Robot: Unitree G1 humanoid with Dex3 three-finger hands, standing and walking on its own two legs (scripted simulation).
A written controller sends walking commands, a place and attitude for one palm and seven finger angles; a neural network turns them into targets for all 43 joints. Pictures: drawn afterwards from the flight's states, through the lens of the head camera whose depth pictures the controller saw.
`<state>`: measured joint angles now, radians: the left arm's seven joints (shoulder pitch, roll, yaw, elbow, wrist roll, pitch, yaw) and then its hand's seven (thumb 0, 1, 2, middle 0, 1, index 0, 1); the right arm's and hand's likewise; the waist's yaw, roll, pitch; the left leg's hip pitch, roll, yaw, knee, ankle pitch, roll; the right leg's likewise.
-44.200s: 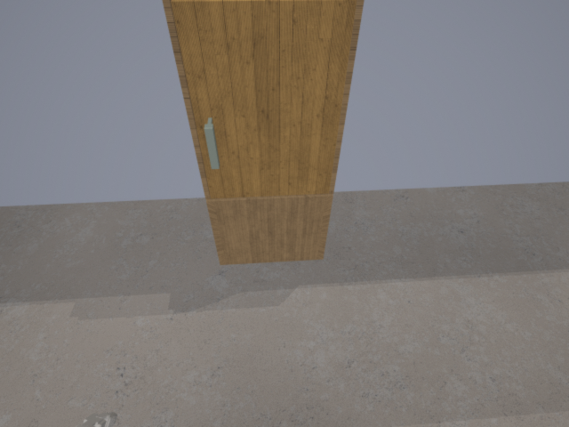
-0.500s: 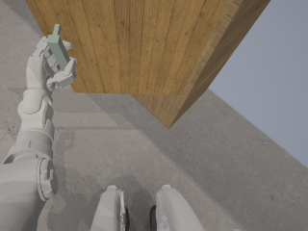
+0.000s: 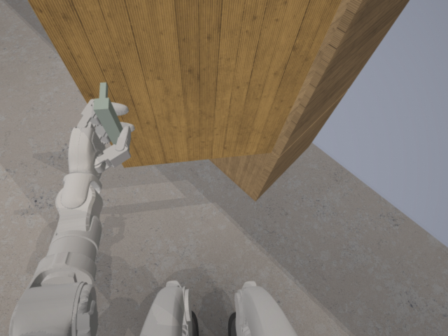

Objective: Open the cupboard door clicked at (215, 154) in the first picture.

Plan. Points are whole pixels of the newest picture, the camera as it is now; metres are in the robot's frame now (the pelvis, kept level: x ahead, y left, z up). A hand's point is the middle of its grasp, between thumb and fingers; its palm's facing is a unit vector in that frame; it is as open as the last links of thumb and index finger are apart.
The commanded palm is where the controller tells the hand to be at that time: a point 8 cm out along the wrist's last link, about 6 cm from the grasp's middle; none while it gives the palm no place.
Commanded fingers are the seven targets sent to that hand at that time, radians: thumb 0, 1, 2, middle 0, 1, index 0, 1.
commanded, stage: pull the door open along its arc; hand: left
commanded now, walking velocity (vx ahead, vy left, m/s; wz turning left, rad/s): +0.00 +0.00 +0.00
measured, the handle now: (114, 119) +0.50 +0.19 +0.02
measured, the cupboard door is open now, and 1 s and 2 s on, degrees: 53 88 91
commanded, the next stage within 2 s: open thumb and fingers to let go in 0.70 s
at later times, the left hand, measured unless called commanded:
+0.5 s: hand (164, 216) +0.31 +0.09 +0.02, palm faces +0.42 -0.91 -0.01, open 6.3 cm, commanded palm +0.24 +0.13 +0.02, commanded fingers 0.00 0.90 0.90 -0.40 -1.35 -0.40 -1.35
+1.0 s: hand (195, 242) +0.27 +0.04 +0.02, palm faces +0.42 -0.91 -0.02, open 6.6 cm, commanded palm +0.22 +0.08 +0.02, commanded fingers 0.00 0.13 0.57 -0.34 -1.27 -0.34 -1.27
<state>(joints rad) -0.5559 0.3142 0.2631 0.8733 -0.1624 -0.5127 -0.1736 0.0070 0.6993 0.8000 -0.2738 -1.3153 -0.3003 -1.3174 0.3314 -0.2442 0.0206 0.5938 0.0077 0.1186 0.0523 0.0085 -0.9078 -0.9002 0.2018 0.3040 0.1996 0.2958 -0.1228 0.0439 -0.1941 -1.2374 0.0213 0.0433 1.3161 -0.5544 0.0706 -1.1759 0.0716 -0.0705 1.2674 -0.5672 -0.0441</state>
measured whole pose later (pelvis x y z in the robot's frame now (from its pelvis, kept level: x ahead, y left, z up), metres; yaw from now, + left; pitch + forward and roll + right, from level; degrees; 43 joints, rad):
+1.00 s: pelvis +0.00 -0.07 +0.00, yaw +7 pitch +22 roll +2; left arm 0.16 -0.08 -0.20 0.26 0.10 -0.55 0.51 0.01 0.58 0.76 -0.35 -1.31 -0.36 -1.32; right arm 0.14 -0.19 -0.01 0.59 -0.08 -0.07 0.02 0.01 -0.91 -0.90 0.20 0.30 0.20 0.30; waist 0.00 0.01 -0.21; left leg -1.15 -0.03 -0.03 1.31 -0.54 -0.04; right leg -1.10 0.03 -0.14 1.34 -0.64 -0.14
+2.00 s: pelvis -0.01 -0.02 -0.01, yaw +4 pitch +20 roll -1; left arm 0.25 0.06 -0.30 0.12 -0.04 -0.48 0.03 -0.01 -0.50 0.30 -0.18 -0.36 -0.21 -0.39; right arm 0.19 -0.22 0.01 0.46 -0.02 -0.02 0.03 0.01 -0.91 -0.90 0.20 0.30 0.20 0.30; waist 0.00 0.05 -0.20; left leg -1.15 -0.03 0.01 1.36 -0.56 0.05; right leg -1.09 0.03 -0.10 1.35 -0.62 -0.07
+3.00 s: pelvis -0.01 -0.04 -0.03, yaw +4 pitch +21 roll -1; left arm 0.57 0.18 0.01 -0.07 -0.22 -0.56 -0.23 -0.01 -0.50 0.30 -0.15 -0.30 -0.17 -0.31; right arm 0.17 -0.21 -0.02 0.46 0.01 -0.03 -0.03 0.02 -0.91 -0.90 0.20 0.30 0.20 0.30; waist 0.02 0.03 -0.22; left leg -1.22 -0.01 -0.02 1.44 -0.59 0.01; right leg -1.15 0.05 -0.13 1.43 -0.65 -0.10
